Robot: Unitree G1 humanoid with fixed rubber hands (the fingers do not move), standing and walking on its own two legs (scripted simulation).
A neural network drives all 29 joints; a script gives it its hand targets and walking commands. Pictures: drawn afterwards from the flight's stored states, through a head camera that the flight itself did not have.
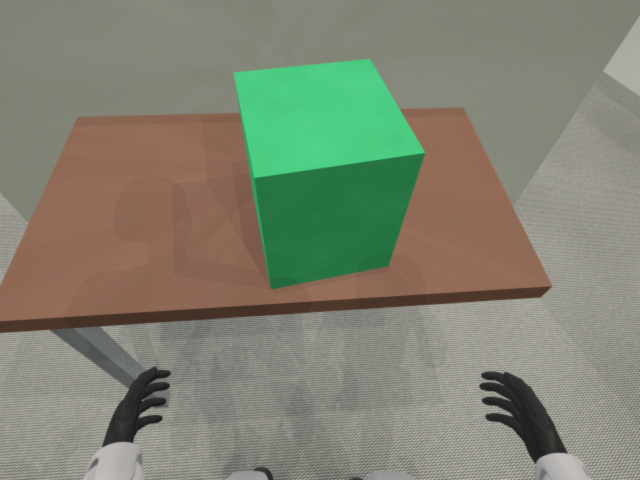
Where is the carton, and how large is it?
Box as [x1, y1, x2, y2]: [233, 59, 424, 288]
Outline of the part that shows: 369,59 233,72 253,196 271,288 388,265 424,152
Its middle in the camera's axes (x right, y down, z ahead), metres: -0.01 -0.09 +0.59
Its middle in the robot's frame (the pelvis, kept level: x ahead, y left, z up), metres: +0.51 +0.01 +0.04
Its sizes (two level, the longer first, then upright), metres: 0.210 0.200 0.250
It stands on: a table, 0.69 m high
